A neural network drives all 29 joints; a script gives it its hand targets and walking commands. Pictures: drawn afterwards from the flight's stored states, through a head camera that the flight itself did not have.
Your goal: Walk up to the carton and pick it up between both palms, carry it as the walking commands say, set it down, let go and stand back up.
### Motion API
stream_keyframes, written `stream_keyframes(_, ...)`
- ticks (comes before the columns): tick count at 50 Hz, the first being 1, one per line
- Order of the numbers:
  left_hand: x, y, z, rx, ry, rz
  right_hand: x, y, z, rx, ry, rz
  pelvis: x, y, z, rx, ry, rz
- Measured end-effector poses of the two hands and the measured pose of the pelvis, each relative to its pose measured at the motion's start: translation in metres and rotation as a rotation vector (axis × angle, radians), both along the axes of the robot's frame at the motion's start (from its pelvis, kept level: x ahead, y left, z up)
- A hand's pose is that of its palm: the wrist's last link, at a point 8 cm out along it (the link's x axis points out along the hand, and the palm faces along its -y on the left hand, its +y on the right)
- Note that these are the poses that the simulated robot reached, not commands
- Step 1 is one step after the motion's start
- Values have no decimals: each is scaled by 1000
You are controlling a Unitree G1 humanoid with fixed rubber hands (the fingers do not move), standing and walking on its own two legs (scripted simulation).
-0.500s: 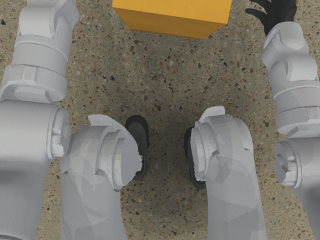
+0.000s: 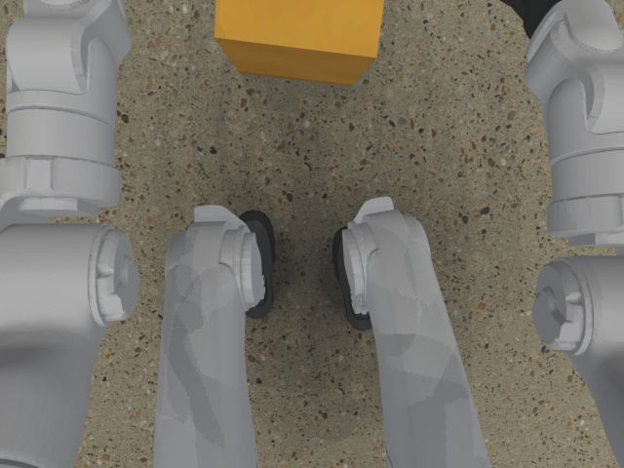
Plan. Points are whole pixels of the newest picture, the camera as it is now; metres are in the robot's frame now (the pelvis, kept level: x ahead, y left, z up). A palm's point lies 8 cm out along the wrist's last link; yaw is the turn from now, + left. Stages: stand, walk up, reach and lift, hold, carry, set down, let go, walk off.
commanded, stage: set down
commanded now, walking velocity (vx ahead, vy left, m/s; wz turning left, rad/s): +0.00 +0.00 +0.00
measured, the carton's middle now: out of the picture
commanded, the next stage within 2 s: let go in 0.62 s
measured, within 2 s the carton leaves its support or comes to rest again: neither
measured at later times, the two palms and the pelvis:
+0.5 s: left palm out of the picture +0.56 +0.19 +0.02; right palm out of the picture +0.53 -0.21 +0.04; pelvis +0.02 +0.02 +0.14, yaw +0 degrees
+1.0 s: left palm out of the picture +0.44 +0.20 +0.08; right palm out of the picture +0.44 -0.20 +0.09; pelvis +0.05 +0.01 +0.22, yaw +1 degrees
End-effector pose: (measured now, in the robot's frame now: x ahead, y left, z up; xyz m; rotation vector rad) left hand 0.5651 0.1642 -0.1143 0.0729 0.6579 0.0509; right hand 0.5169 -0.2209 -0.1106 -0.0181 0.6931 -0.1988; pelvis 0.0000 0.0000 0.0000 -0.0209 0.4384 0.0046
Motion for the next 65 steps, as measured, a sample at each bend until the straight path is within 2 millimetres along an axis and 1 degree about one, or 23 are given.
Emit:
stream_keyframes(4, -5, 7, 23, 12, 23, 12, -1, 12, 17, 24, -4, 15, 0, 3, 23, 6, 4, 0)
stream_keyframes(7, -9, 15, 41, 4, 27, 29, 0, 21, 35, 21, -13, 39, 1, 5, 40, 13, 3, 3)
stream_keyframes(10, -10, 22, 56, 8, 37, 32, 4, 24, 54, -1, -9, 47, 4, 6, 56, 13, 0, 6)
stream_keyframes(14, -7, 27, 76, 2, 26, 27, 8, 19, 78, -20, -5, 27, 8, 9, 77, -3, 2, 13)
stream_keyframes(19, -3, 26, 102, -9, 14, 7, 12, 9, 109, -27, -7, 21, 15, 14, 106, -21, 12, 17)
stream_keyframes(28, -5, 20, 157, -1, 9, -22, 10, 8, 166, -16, -19, 50, 28, 20, 160, -34, -9, 18)
stream_keyframes(30, -4, 21, 165, 6, 20, -19, 9, 5, 172, -28, -2, 44, 29, 21, 168, -34, -20, 22)
stream_keyframes(33, -2, 23, 171, 21, 37, -9, 7, 2, 176, -30, 17, 30, 30, 21, 177, -29, -33, 23)
stream_keyframes(35, -2, 23, 174, 29, 27, -7, 7, 6, 179, -26, 7, 41, 31, 20, 181, -26, -35, 18)
stream_keyframes(37, -6, 23, 172, 32, 39, -7, 5, 11, 176, -22, 12, 54, 31, 19, 184, -24, -38, 17)
stream_keyframes(39, -14, 22, 169, 44, 50, -16, 0, 16, 173, -30, 28, 70, 31, 18, 186, -20, -42, 16)
stream_keyframes(41, -28, 22, 168, 61, 59, -22, -9, 22, 171, -47, 45, 99, 33, 16, 189, -15, -51, 15)
stream_keyframes(45, -68, 27, 169, 92, 118, -9, -38, 28, 170, -83, 109, 171, 39, 13, 197, -7, -81, 17)
stream_keyframes(47, -92, 32, 176, 110, 146, -2, -55, 29, 177, -100, 137, 204, 42, 12, 204, -2, -102, 19)
stream_keyframes(49, -114, 37, 187, 120, 163, 4, -72, 27, 190, -108, 152, 227, 46, 10, 211, 0, -127, 22)
stream_keyframes(52, -144, 42, 208, 121, 187, 7, -97, 20, 214, -121, 163, 247, 52, 8, 225, 2, -174, 30)
stream_keyframes(55, -165, 44, 226, 118, 211, 2, -118, 9, 236, -119, 179, 233, 59, 7, 237, 2, -207, 35)
stream_keyframes(58, -178, 43, 246, 107, 208, 0, -135, 1, 261, -121, 183, 204, 69, 6, 247, 5, -200, 33)
stream_keyframes(62, -185, 39, 280, 95, 150, -20, -153, -2, 297, -111, 143, 185, 87, 4, 261, 12, -213, 26)
stream_keyframes(65, -192, 39, 299, 92, 131, -24, -168, -1, 310, -100, 149, 179, 99, 4, 272, 20, -259, 27)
